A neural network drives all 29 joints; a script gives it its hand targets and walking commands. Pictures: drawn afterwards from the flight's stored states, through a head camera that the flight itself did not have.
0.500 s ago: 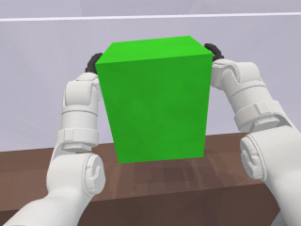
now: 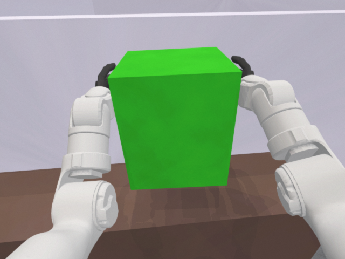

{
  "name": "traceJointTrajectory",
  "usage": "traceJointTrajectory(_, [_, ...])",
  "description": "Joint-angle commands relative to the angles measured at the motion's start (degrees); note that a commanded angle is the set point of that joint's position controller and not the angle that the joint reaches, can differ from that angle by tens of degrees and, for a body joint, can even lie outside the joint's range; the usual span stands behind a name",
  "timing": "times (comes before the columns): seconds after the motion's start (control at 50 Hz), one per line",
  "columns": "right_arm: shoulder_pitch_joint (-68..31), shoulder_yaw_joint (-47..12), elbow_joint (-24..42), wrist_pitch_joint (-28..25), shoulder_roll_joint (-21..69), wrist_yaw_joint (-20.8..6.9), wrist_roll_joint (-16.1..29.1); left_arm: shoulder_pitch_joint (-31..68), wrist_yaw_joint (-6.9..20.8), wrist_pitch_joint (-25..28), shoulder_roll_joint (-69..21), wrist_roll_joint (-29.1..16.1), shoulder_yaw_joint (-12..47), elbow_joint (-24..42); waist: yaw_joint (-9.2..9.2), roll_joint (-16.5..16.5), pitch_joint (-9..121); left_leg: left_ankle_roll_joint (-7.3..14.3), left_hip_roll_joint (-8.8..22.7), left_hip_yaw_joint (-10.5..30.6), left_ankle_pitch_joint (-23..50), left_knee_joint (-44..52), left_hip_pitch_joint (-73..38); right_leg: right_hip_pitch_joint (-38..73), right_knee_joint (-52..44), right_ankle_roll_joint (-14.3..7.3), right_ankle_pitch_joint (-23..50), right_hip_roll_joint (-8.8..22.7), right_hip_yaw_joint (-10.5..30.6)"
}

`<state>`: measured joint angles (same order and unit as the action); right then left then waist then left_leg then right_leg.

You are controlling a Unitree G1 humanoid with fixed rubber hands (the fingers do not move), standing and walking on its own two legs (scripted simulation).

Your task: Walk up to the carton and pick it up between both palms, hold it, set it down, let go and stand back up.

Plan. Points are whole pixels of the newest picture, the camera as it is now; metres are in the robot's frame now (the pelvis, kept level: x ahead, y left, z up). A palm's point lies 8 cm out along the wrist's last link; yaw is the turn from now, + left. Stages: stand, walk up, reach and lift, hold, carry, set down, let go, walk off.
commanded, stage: hold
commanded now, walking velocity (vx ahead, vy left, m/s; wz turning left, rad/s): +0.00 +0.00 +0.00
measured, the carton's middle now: (175, 115) +0.36 +0.01 +0.24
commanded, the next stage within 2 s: none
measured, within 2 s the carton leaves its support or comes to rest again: neither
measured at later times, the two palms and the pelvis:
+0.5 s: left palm (102, 92) +0.36 +0.16 +0.30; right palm (249, 80) +0.35 -0.14 +0.32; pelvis -0.01 +0.01 +0.00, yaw -1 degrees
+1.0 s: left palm (105, 96) +0.37 +0.16 +0.29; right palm (244, 89) +0.37 -0.14 +0.30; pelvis +0.00 +0.00 +0.00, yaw +0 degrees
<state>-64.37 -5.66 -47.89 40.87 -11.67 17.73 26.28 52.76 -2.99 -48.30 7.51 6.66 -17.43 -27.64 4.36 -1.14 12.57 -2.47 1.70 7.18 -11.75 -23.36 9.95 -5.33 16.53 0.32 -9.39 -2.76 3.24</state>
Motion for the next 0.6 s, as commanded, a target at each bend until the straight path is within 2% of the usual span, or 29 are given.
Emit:
traceJointTrajectory(0.0, [-45.5, -9.1, 24.4, -2.7, 42.3, -6.5, 10.6, 49.4, 8.2, 4.3, -38.2, -8.5, 19.5, 12.8, 0.48, -1.5, 20.3, -1.1, -4.5, -3.3, 19.0, -0.1, -10.4, 4.7, -0.5, 4.3, 19.8, -2.7, -1.6])
traceJointTrajectory(0.02, [-45.7, -8.2, 24.2, -2.6, 42.0, -6.4, 10.3, 50.2, 8.4, 3.9, -38.1, -8.4, 20.5, 13.1, 1.38, -2.5, 19.8, -1.5, -4.5, -3.6, 18.0, 0.4, -9.4, 4.6, -0.7, 4.3, 18.3, -2.2, -1.8])
traceJointTrajectory(0.04, [-44.7, -8.7, 24.6, -2.5, 42.6, -6.6, 11.1, 50.7, 8.5, 3.8, -38.5, -9.0, 21.4, 16.2, 1.69, -2.9, 21.1, -1.7, -4.5, -3.3, 19.6, 0.5, -10.5, 4.7, -0.7, 4.2, 19.5, -2.4, -2.0])
traceJointTrajectory(0.08, [-44.9, -10.8, 25.9, -2.4, 41.7, -6.5, 11.8, 48.4, 8.7, 3.3, -36.9, -8.4, 21.0, 15.0, 1.55, -2.0, 20.8, -1.4, -4.4, -3.4, 21.1, 0.2, -10.6, 6.0, -0.2, 4.8, 22.4, -2.4, -2.1])
traceJointTrajectory(0.1, [-45.1, -10.0, 26.4, -2.2, 42.1, -6.5, 11.1, 48.7, 8.9, 3.1, -37.0, -7.5, 19.9, 15.4, 0.56, -1.1, 19.3, -1.2, -4.7, -3.3, 20.2, 0.5, -10.5, 5.6, -0.4, 4.5, 21.3, -2.6, -2.2])
traceJointTrajectory(0.12, [-45.1, -10.4, 26.9, -2.2, 42.3, -6.5, 11.1, 49.0, 9.1, 3.2, -37.1, -7.5, 20.3, 16.4, 0.74, -1.9, 20.2, -1.0, -4.8, -3.6, 19.6, 0.6, -11.0, 5.3, -0.6, 4.5, 20.6, -2.3, -2.3])
traceJointTrajectory(0.14, [-44.9, -10.2, 27.3, -2.3, 41.9, -6.7, 11.6, 49.4, 8.9, 3.2, -38.6, -8.4, 22.0, 18.5, 1.12, -3.5, 22.3, -1.7, -4.4, -3.5, 20.8, 0.4, -11.2, 6.0, -0.1, 4.0, 20.1, -2.7, -2.5])
traceJointTrajectory(0.16, [-46.2, -8.7, 24.9, -2.1, 41.3, -6.9, 9.9, 50.6, 9.3, 2.7, -37.6, -7.5, 20.6, 14.9, 1.1, -2.7, 18.5, -1.3, -4.3, -3.3, 17.3, 0.9, -9.3, 3.8, -1.0, 3.8, 16.3, -2.6, -2.6])
traceJointTrajectory(0.18, [-45.5, -10.1, 27.8, -2.9, 42.5, -7.2, 10.9, 50.5, 8.8, 3.2, -40.6, -8.3, 23.8, 20.9, 1.56, -4.6, 24.1, -1.7, -4.4, -3.5, 21.0, 0.3, -12.4, 5.5, -0.1, 3.2, 18.7, -3.0, -3.1])
traceJointTrajectory(0.2, [-46.0, -9.3, 27.2, -2.8, 42.0, -7.4, 10.8, 51.4, 8.7, 3.0, -40.6, -9.0, 25.0, 20.7, 2.29, -5.3, 24.2, -2.7, -4.2, -3.6, 21.4, 0.1, -12.0, 4.6, 0.2, 3.1, 17.8, -3.1, -2.9])
traceJointTrajectory(0.22, [-45.9, -7.9, 23.5, -2.3, 41.1, -7.5, 9.7, 52.4, 8.7, 2.7, -39.1, -8.8, 22.9, 16.7, 2.51, -4.7, 19.9, -2.4, -3.9, -3.3, 18.2, 0.9, -9.5, 3.1, -0.8, 3.1, 14.8, -3.0, -2.9])
traceJointTrajectory(0.24, [-46.2, -8.1, 24.4, -2.6, 40.9, -8.1, 9.9, 52.3, 8.5, 3.0, -39.9, -8.5, 23.8, 18.5, 2.19, -5.4, 20.7, -2.4, -4.0, -3.3, 17.3, 1.1, -10.1, 3.4, -0.5, 2.7, 13.6, -3.1, -3.1])
traceJointTrajectory(0.26, [-45.6, -8.0, 22.3, -2.4, 40.7, -8.3, 9.1, 52.8, 8.5, 2.7, -38.9, -8.2, 22.9, 16.0, 2.74, -4.0, 19.0, -1.9, -3.8, -3.4, 15.5, 1.6, -9.3, 2.7, -0.8, 2.8, 12.9, -2.9, -3.3])
traceJointTrajectory(0.3, [-46.2, -5.0, 16.4, -2.0, 40.1, -8.9, 7.1, 53.8, 8.8, 3.0, -38.2, -6.8, 19.8, 10.2, 1.56, -3.5, 13.3, -0.9, -3.7, -3.1, 7.3, 3.7, -5.4, 0.0, -1.8, 2.2, 5.3, -2.1, -2.7])
traceJointTrajectory(0.34, [-48.4, -6.0, 18.1, -2.8, 40.9, -9.4, 8.2, 54.7, 8.4, 3.8, -39.9, -8.3, 21.3, 11.5, 1.09, -3.7, 18.1, -0.5, -3.1, -3.1, 8.5, 3.5, -5.8, 1.2, -0.6, 2.0, 7.2, -2.4, -2.7])
traceJointTrajectory(0.38, [-49.5, -5.7, 17.4, -3.1, 41.0, -9.5, 8.4, 53.9, 8.0, 4.0, -39.7, -8.7, 20.9, 9.2, 1.0, -3.5, 18.8, -0.9, -3.3, -3.2, 10.6, 2.9, -5.8, 2.1, -0.5, 2.1, 8.3, -2.5, -2.5])
traceJointTrajectory(0.4, [-48.9, -5.4, 15.3, -2.8, 40.3, -9.6, 8.1, 53.1, 8.0, 3.8, -38.8, -7.8, 19.6, 7.0, 0.72, -3.6, 16.9, -0.8, -3.3, -3.7, 9.2, 3.1, -5.6, 1.3, -0.9, 2.1, 7.1, -2.6, -2.1])
traceJointTrajectory(0.44, [-47.6, -5.2, 13.2, -2.8, 40.8, -9.8, 8.5, 54.6, 7.7, 4.5, -39.0, -8.3, 19.3, 8.6, -0.04, -3.6, 17.2, -0.6, -3.0, -2.8, 9.3, 3.4, -5.8, 1.1, -1.0, 1.8, 7.5, -2.5, -1.9])
traceJointTrajectory(0.46, [-49.8, -4.9, 12.6, -3.1, 40.9, -9.9, 8.3, 56.3, 7.5, 4.7, -38.0, -7.9, 17.7, 5.2, -0.56, -2.3, 16.3, -0.2, -3.1, -3.4, 6.9, 3.6, -3.9, 0.7, -0.9, 2.3, 5.4, -2.5, -2.1])
traceJointTrajectory(0.48, [-49.6, -5.0, 13.1, -3.5, 41.3, -10.3, 8.2, 57.3, 7.1, 5.3, -38.4, -8.8, 18.2, 6.4, -1.22, -2.0, 18.8, 0.2, -3.3, -3.4, 6.2, 3.6, -4.3, 0.8, -1.3, 2.1, 4.5, -2.2, -1.7])
traceJointTrajectory(0.5, [-48.1, -4.6, 11.5, -3.5, 42.1, -10.4, 8.3, 57.9, 6.7, 5.8, -39.3, -8.9, 19.0, 8.2, -0.28, -3.0, 18.0, -0.5, -3.3, -3.2, 6.3, 3.8, -4.5, -0.4, -0.8, 1.9, 4.1, -2.4, -1.5])
traceJointTrajectory(0.52, [-49.7, -3.4, 9.6, -3.4, 41.2, -10.7, 7.3, 59.3, 6.6, 5.7, -38.3, -8.4, 17.6, 4.1, -0.63, -2.5, 15.3, -0.3, -3.4, -3.4, 3.5, 4.0, -2.6, -1.9, -1.4, 2.2, 1.7, -2.0, -1.6])
traceJointTrajectory(0.54, [-48.6, -2.7, 8.6, -3.2, 40.8, -10.8, 7.0, 58.3, 6.5, 5.8, -38.1, -8.7, 17.2, 3.1, -0.2, -1.3, 14.9, 0.0, -3.0, -3.4, 2.3, 4.5, -2.6, -2.1, -1.5, 2.2, 0.0, -2.0, -1.6])
traceJointTrajectory(0.56, [-48.8, -3.2, 8.8, -3.4, 41.3, -10.9, 7.2, 57.8, 6.5, 6.1, -38.3, -8.7, 17.4, 3.2, -0.45, -1.9, 15.9, 0.2, -3.4, -3.7, 2.4, 4.0, -3.0, -2.2, -1.7, 2.1, -0.2, -1.8, -1.1])
traceJointTrajectory(0.58, [-49.3, -3.0, 8.4, -3.6, 41.0, -10.7, 6.8, 56.9, 6.5, 5.9, -38.2, -8.7, 16.6, 0.2, -0.32, -1.9, 15.2, 0.0, -3.5, -3.6, 2.6, 3.7, -2.5, -1.9, -1.5, 1.9, 0.6, -1.6, -0.8])
